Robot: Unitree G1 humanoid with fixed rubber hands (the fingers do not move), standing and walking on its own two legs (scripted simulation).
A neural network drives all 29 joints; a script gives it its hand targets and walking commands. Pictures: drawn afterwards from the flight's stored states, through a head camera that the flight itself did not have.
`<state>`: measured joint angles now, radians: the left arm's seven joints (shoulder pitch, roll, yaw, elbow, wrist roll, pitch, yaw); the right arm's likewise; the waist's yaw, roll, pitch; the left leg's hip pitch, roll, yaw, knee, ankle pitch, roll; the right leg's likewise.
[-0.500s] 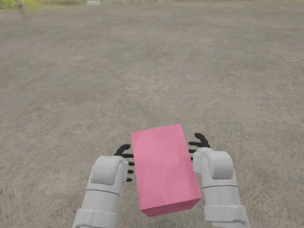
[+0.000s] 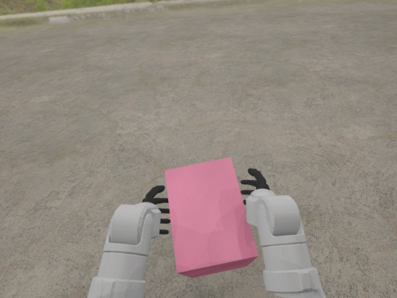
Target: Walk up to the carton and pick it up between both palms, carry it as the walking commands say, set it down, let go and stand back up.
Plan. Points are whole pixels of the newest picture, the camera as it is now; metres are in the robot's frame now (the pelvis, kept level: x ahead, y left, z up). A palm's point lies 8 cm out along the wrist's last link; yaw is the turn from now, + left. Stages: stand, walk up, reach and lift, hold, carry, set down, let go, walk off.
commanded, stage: carry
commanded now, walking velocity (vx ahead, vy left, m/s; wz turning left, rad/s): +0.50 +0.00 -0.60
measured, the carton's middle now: (209, 223) +0.31 +0.00 -0.01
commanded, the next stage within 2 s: none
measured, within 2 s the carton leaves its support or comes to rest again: neither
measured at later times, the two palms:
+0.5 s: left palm (218, 139) +0.48 -0.03 +0.10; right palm (313, 142) +0.44 -0.25 +0.11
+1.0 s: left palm (277, 99) +0.74 -0.24 +0.06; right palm (354, 103) +0.66 -0.45 +0.08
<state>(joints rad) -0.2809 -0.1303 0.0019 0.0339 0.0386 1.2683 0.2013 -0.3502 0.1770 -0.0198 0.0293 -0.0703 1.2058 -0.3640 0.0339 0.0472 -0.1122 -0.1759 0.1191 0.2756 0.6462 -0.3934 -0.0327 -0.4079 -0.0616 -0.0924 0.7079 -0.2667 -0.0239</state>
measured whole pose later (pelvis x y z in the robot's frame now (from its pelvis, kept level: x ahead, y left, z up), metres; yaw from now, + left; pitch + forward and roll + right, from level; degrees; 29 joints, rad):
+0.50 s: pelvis +0.16 -0.05 +0.02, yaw -14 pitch +6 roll +2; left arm -0.37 -0.18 0.06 -0.17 0.09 1.31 0.23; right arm -0.46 0.22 -0.14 -0.10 -0.12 1.19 -0.27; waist -0.02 0.00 -0.03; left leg -0.41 0.04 0.08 0.55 -0.27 -0.03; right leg -0.20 0.12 0.11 0.43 -0.30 -0.13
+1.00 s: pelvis +0.43 -0.19 +0.02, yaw -29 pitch +7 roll +0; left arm -0.31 -0.16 -0.02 -0.21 0.06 1.27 0.26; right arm -0.40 0.20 -0.12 -0.15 -0.07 1.18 -0.27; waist 0.01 -0.02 0.02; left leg -0.49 0.08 0.07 0.88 -0.39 -0.05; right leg -0.23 0.12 -0.05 0.44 -0.33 -0.13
